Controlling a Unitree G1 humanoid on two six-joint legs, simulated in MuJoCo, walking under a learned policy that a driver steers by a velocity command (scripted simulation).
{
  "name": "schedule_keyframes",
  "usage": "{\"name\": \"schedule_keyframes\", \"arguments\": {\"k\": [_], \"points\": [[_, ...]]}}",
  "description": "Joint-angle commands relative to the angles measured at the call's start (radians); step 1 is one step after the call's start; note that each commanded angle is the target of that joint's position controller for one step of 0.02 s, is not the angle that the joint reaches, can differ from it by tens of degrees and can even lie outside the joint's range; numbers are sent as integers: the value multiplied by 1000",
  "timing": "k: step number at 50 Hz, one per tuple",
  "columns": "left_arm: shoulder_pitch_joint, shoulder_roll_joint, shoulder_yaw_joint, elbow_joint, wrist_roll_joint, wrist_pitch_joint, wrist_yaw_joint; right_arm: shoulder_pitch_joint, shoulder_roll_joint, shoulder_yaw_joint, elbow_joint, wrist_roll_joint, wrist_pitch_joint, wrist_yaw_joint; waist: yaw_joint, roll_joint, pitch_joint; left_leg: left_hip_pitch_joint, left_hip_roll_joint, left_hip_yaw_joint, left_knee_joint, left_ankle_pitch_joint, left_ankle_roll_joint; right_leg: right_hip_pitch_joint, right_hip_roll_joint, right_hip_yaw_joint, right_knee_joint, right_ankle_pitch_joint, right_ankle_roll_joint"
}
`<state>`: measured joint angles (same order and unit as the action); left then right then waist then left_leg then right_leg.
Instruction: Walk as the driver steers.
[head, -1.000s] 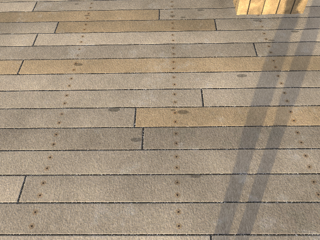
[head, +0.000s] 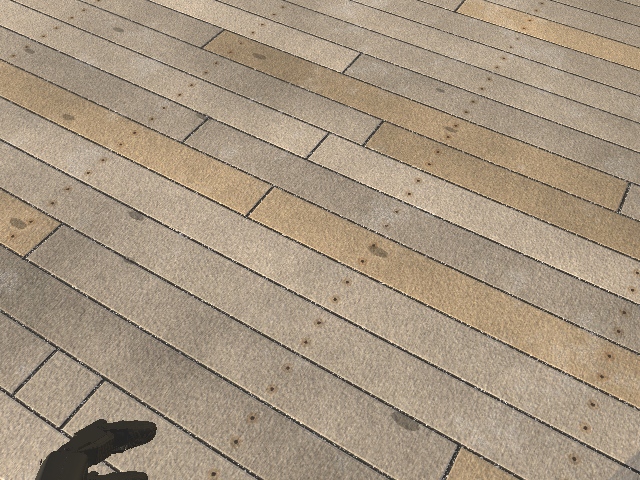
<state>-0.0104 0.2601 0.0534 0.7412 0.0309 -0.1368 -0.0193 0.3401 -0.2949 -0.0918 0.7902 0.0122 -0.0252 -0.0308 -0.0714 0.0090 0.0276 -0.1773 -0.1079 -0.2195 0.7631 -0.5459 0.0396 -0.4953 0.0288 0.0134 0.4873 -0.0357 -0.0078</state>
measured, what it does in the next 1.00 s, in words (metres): walks ahead, turning right: left foot, then right foot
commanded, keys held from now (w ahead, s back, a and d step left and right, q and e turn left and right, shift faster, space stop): e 0.58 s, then w+e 0.42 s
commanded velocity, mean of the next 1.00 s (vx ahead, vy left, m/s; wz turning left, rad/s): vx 0.17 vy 0.00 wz -0.38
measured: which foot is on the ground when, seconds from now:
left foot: up 0.00-0.32, down 0.34-0.74, up 0.76-1.00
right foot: down 0.00-0.36, up 0.38-0.72, down 0.74-1.00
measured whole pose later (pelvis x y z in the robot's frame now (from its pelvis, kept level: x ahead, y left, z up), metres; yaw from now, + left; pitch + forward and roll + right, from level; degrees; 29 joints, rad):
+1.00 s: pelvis +0.16 -0.08 +0.03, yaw -28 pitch +3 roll +2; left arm 0.40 0.26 0.05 0.72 -0.01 -0.04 0.01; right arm 0.12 -0.31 -0.09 0.70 -0.01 -0.09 0.01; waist 0.04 0.03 0.00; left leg -0.64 0.05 -0.05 0.79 -0.08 -0.04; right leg -0.09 0.04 0.09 0.33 -0.28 -0.07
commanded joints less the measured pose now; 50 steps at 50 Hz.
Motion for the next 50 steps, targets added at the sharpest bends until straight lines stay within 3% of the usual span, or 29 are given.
{"name": "schedule_keyframes", "arguments": {"k": [1,2,3,4,5,7,10,13,16,17,18,19,20,21,23,26,29,33,35,36,37,38,39,40,41,42,44,47,50], "points": [[279,170,50,6,-21,19,-9,232,-103,1,-32,13,-15,5,80,-213,-444,-440,28,-25,588,-130,-64,779,-459,647,-59,340,-325],[220,104,27,-3,-26,31,-9,107,-129,-5,-42,11,-1,5,106,-133,-292,-476,60,17,593,-64,-78,645,-391,499,-80,230,-277],[144,74,6,-12,-18,42,-12,23,-122,-3,-61,-4,13,0,87,-63,-203,-447,107,70,527,-9,-86,490,-331,407,-111,198,-248],[97,68,1,-16,-19,51,-12,-37,-116,-6,-85,-22,21,-4,71,-57,-133,-410,138,92,436,31,-87,361,-293,359,-139,204,-238],[79,83,3,-9,-14,58,-11,-41,-88,-1,-92,-23,27,-4,44,-88,-104,-331,155,110,321,49,-85,266,-248,306,-159,232,-216],[78,133,21,-2,-11,69,-5,-31,-32,15,-93,-21,23,-11,33,-147,-115,-220,123,171,126,45,-97,211,-193,232,-157,395,-216],[117,196,48,-2,-31,89,9,-47,-55,13,-92,-11,23,-20,49,-150,-197,-157,96,168,7,169,-99,266,-220,275,-157,332,-234],[113,197,54,-14,-46,117,21,-112,-69,9,-109,-10,35,-20,64,-145,-153,-139,85,157,-75,224,-81,215,-209,333,-195,-27,-212],[106,175,50,-21,-55,139,35,-108,-59,5,-112,-14,20,-11,35,-149,-107,-30,73,175,-285,339,-47,140,-160,353,-159,-166,-163],[127,153,43,-20,-55,141,39,-89,-88,-4,-116,-19,14,-12,27,-122,-113,50,129,141,-349,366,-21,91,-130,342,-110,-206,-124],[144,102,28,-32,-46,139,37,-46,-152,-18,-123,-39,14,-21,27,6,-146,151,316,-7,-396,397,48,-11,-69,270,55,-351,-67],[138,84,26,-72,-51,132,37,-67,-209,-34,-114,-60,22,-16,56,271,-96,80,479,-213,-479,499,182,-142,72,55,249,-514,-15],[158,159,50,-57,-42,126,36,-109,-163,-23,-141,-69,14,-16,52,232,-102,51,524,-236,-482,600,241,-138,20,75,486,-579,20],[195,189,67,-36,-50,132,33,-163,-118,-9,-158,-57,6,-19,79,163,-99,48,481,-151,-457,669,217,-146,8,88,592,-535,34],[246,170,70,-5,-46,161,43,-236,-94,-3,-170,-27,-1,-17,102,110,-79,55,404,-5,-422,732,157,-170,-14,75,682,-437,76],[186,113,51,-53,-55,176,33,-205,-107,-8,-154,-28,10,-21,72,129,-66,63,367,104,-427,764,163,-164,-35,19,605,-354,111],[130,91,34,-104,-53,176,12,-184,-139,-22,-147,-25,25,-26,41,156,-99,79,381,156,-412,748,169,-65,-58,-20,419,-335,107],[114,121,38,-138,-55,179,-10,-152,-183,-40,-135,-2,18,-4,22,171,-97,21,419,148,-466,323,156,70,-49,-89,238,-336,40],[185,124,45,-115,-54,173,-17,-178,-180,-39,-128,17,10,8,73,159,-75,-45,408,175,-429,189,120,200,-24,-124,73,-271,-14],[260,135,55,-80,-55,168,-13,-169,-150,-31,-119,17,6,12,99,129,-83,-111,380,216,-355,148,90,323,8,-137,17,-268,-39],[364,171,74,-46,-64,162,-3,-160,-93,-15,-114,2,0,17,133,25,-112,-234,333,295,-166,96,32,495,-35,-39,-29,-277,-79],[452,286,96,-47,-58,151,13,-202,-5,14,-160,-40,-11,26,139,-290,-119,-525,212,384,280,-113,-63,645,-310,383,-95,-180,-185],[451,318,93,-81,-34,117,-5,-282,-53,3,-220,-13,-38,27,179,-298,-112,-757,104,209,414,-117,-69,624,-417,728,-249,-436,-369],[421,243,74,-82,-32,94,-11,-334,-122,-13,-222,17,-56,32,178,-195,-28,-809,160,155,449,-28,-44,596,-399,670,-285,-506,-350],[381,196,56,-84,-39,83,-7,-321,-145,-21,-212,16,-68,37,144,-162,16,-802,183,151,413,90,-25,552,-359,576,-278,-466,-306],[346,176,47,-97,-44,82,0,-293,-136,-22,-183,-6,-74,33,121,-107,20,-754,203,150,371,175,-27,514,-313,495,-271,-394,-271],[316,168,40,-111,-40,85,16,-268,-125,-24,-173,-25,-83,36,90,-119,12,-657,195,161,268,307,-49,458,-251,387,-291,-218,-243],[343,180,46,-101,-41,83,34,-300,-78,-8,-168,-23,-85,42,97,-91,-4,-582,156,184,84,450,-82,432,-201,279,-288,-41,-222],[386,195,54,-80,-50,85,43,-377,-46,9,-183,-12,-88,53,128,-117,9,-488,119,190,-107,556,-95,377,-174,244,-273,-28,-200]]}}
